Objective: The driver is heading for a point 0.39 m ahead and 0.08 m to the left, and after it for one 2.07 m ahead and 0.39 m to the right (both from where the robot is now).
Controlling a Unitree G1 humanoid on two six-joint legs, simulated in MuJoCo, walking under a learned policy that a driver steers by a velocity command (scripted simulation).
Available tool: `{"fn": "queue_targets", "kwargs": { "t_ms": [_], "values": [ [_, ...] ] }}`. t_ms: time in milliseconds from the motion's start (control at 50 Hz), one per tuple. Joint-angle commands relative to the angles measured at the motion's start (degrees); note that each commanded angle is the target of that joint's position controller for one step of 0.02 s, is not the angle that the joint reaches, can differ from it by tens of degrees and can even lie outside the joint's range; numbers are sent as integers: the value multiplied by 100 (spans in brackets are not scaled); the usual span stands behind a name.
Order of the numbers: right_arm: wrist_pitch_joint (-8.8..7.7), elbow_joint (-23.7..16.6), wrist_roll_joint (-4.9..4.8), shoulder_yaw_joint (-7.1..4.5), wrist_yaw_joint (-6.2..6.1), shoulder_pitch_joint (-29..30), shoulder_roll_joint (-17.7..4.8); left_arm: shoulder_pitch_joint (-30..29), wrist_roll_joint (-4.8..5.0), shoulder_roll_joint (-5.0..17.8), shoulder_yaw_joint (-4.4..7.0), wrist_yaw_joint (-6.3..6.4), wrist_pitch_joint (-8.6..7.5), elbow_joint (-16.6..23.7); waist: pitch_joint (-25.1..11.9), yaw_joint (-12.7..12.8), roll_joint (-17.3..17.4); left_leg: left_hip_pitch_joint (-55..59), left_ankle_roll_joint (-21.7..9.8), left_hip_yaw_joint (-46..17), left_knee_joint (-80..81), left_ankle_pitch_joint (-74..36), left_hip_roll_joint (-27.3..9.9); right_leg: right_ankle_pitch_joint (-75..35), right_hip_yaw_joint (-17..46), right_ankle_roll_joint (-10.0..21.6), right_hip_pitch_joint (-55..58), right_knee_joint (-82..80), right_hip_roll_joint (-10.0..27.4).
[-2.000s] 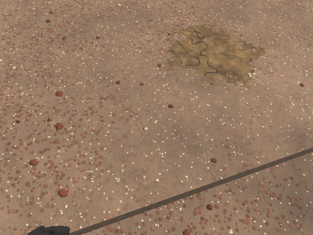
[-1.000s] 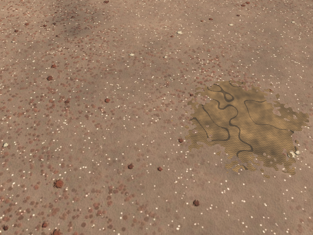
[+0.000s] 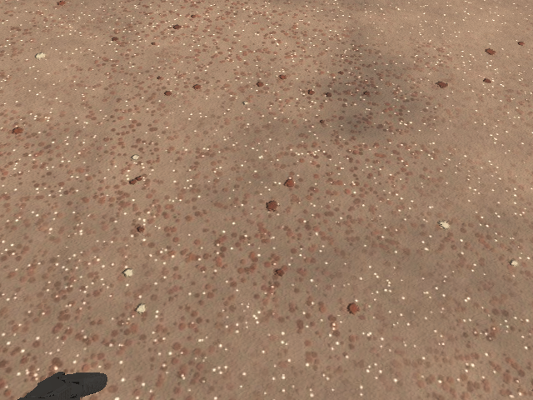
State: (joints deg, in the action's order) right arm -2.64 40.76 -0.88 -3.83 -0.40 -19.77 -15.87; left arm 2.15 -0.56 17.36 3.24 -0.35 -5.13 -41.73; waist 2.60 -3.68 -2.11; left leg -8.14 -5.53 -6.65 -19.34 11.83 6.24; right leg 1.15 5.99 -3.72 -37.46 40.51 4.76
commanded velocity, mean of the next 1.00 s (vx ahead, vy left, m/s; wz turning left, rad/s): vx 0.26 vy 0.00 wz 0.12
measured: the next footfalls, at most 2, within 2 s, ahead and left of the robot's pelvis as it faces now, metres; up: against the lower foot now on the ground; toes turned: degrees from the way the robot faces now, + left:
right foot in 0.18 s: +0.29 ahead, -0.14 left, +0.00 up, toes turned +10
left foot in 0.60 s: +0.43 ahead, +0.15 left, +0.00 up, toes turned +13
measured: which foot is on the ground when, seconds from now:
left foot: down 0.00-0.18, up 0.20-0.58, down 0.60-0.98, up 1.00-1.00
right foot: up 0.00-0.16, down 0.18-0.62, up 0.64-0.96, down 0.98-1.00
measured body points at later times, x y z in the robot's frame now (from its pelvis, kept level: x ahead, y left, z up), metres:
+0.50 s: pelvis +0.26 -0.03 +0.00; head +0.30 -0.02 +0.44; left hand +0.23 +0.26 -0.13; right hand +0.52 -0.23 -0.09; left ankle +0.35 +0.15 -0.70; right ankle +0.25 -0.15 -0.75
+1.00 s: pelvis +0.35 -0.01 -0.02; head +0.37 -0.03 +0.43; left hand +0.45 +0.29 -0.12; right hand +0.53 -0.27 -0.13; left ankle +0.39 +0.14 -0.75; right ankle +0.36 -0.10 -0.75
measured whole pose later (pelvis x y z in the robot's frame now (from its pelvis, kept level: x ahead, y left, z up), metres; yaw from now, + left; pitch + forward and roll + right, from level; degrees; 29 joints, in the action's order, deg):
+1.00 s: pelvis +0.35 -0.01 -0.02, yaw +2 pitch +0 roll +3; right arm 0.9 43.1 -0.3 -4.1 -2.0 -5.5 -16.5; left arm 11.7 0.2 17.9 4.1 -0.1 3.5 -43.8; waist 2.0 1.0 0.2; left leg -19.5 1.0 9.9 -32.1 12.7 -5.2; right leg 19.1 -2.2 1.6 -18.4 36.6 2.3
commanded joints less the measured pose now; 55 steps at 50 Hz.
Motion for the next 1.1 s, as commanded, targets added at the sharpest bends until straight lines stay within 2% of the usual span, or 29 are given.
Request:
{"fn": "queue_targets", "kwargs": {
  "t_ms": [20,120,160,180,200,220,240,280,360,400,480,540,580,600,620,640,660,680,700,740,800,900,960,980,1000,1020,1040,1060,1100],
  "values": [
    [-51,-276,-35,-299,-72,-75,-1057,-634,61,310,41,-60,-107,501,-130,-59,669,-493,-683,-1002,548,-727,-1180,-719,-254,-21,719,-777,-372],
    [51,-169,-54,-300,-117,-183,-982,-604,102,587,149,-153,-238,575,-176,48,896,232,-568,-1746,-233,-814,-1444,76,-88,249,1003,-1317,-484],
    [82,-226,-41,-251,-108,-17,-834,216,78,769,274,-106,-297,372,-524,496,987,127,-360,-1699,-940,-1402,-1180,167,-257,517,2177,-1657,-503],
    [64,-328,19,-134,-78,49,-538,1009,-23,1015,359,-63,-322,284,-1258,872,665,-437,-153,-1351,-2250,-1122,-874,278,335,869,3618,-1463,202],
    [22,-454,-89,-23,-79,-658,-186,1779,-110,1498,487,-34,-256,141,-2187,747,-879,-2427,334,-525,-4240,951,-30,1308,2659,1780,5821,-1687,1556],
    [-2,-444,-144,-36,-96,-801,-551,1824,61,1147,416,-85,-207,65,-2141,719,-1433,-3445,421,-453,-5228,2223,-277,2657,4037,1961,5954,-2216,1993],
    [21,-409,-152,-158,-89,-320,-996,1523,104,708,296,-63,-162,154,-1276,832,-753,-3765,466,-465,-5586,1748,-580,3020,3286,1704,5223,-2372,1772],
    [56,-561,-26,-187,-70,343,-969,1028,29,445,193,-25,-69,163,-358,695,-217,-3549,505,-160,-5301,1030,-943,1841,1840,1430,3827,-2585,1291],
    [188,-691,-48,-148,-23,395,-537,748,2,453,187,6,-127,20,-25,370,-388,-2976,636,107,-4518,787,-1179,-1003,302,1467,2856,-2860,986],
    [200,-790,29,-89,-32,520,-396,782,11,676,253,18,-118,-87,-186,358,-296,-2868,727,219,-3891,467,-1146,-2285,-130,1581,2882,-2788,1000],
    [87,-771,89,43,82,929,-147,869,133,711,207,-2,6,-325,-511,477,-263,-1783,643,537,-2135,-921,-883,-2577,-738,1455,2792,-2681,609],
    [14,-863,120,-23,145,1318,-375,1088,251,914,230,-26,96,-495,-531,528,-298,-1523,527,521,-1317,-1010,-707,-2295,-414,1326,3213,-2274,716],
    [-31,-709,169,-113,119,966,-563,1022,297,889,206,-19,132,-537,-682,245,-234,-680,340,589,-498,-1596,-591,-1968,-285,1087,3166,-1677,590],
    [-47,-640,233,-200,58,721,-851,1193,235,703,140,-28,106,-574,-883,164,-67,96,169,439,-320,-2716,-843,-1558,-365,835,2868,-1153,301],
    [-24,-693,394,-269,-35,354,-1288,1329,17,365,-2,-49,52,-421,-1571,134,689,1505,-285,-536,-949,-5457,-2048,459,-580,477,1917,-13,-107],
    [78,-739,419,-211,-65,382,-1163,1979,64,66,-137,-45,103,-514,-2386,226,1708,2303,-1264,-1614,-1038,-6065,-3210,3824,-465,149,1029,1397,-468],
    [162,-725,292,-148,-30,380,-880,1846,206,617,19,-33,222,-593,-2389,55,1288,1889,-1293,-1528,-857,-5133,-3000,4219,-126,64,851,2084,-352],
    [195,-686,182,-140,-19,589,-863,1544,278,804,105,-2,320,-481,-1832,95,1124,1545,-1117,-1169,-635,-4193,-2740,4022,-231,31,393,2474,-283],
    [198,-656,139,-116,-30,867,-794,1444,247,737,124,77,433,-499,-1445,206,881,1066,-943,-910,-391,-3276,-2541,3665,-277,-26,255,2516,-172],
    [193,-612,186,-112,-45,1422,-752,1567,180,619,158,210,690,-515,-937,510,1019,-217,-802,-384,123,-2106,-2309,2989,-378,-197,814,2414,-100],
    [158,-520,258,-130,-95,1760,-669,1627,138,433,167,268,843,-399,-784,635,1115,-889,-808,186,389,-1373,-2196,2454,-596,-196,1309,1993,-111],
    [203,-277,168,-207,-186,1742,-834,1145,107,463,152,97,857,-36,-881,476,1070,-647,-779,391,290,-1108,-2457,1955,-741,110,1747,761,-30],
    [280,-153,-4,-238,-190,1848,-911,1475,89,526,221,-13,858,-85,-859,720,936,-710,-395,666,-231,-747,-2369,1341,-1037,446,2448,-457,-257],
    [309,-36,-48,-219,-190,1662,-764,1606,40,637,275,-12,854,-130,-718,721,623,-962,-34,939,-759,-140,-2113,1009,-876,650,2724,-1022,-337],
    [348,38,62,-170,-165,1334,-487,1616,25,1133,398,68,838,-39,-446,531,-775,-1816,576,1590,-2199,947,-1459,-122,615,1085,3033,-1958,580],
    [342,-273,202,-140,-190,1709,-443,1443,-39,1670,458,109,785,207,-169,537,-1827,-3153,976,1337,-3462,2611,-558,-1176,2376,2102,3054,-2298,1720],
    [332,-354,188,-202,-229,2126,-627,1500,-231,1529,428,63,650,245,-463,830,-1232,-3146,877,517,-4349,2629,-567,-516,2463,2390,2769,-2503,1699],
    [349,-290,92,-259,-246,2041,-730,1246,-194,1383,388,56,537,265,-400,627,-898,-3147,763,304,-4573,2066,-683,-16,1987,2077,2719,-2495,1377],
    [392,-36,140,-332,-321,1729,-806,699,75,1005,293,132,503,381,-397,385,-579,-3128,788,237,-4482,1256,-787,194,1427,1563,2751,-2348,973]
  ]
}}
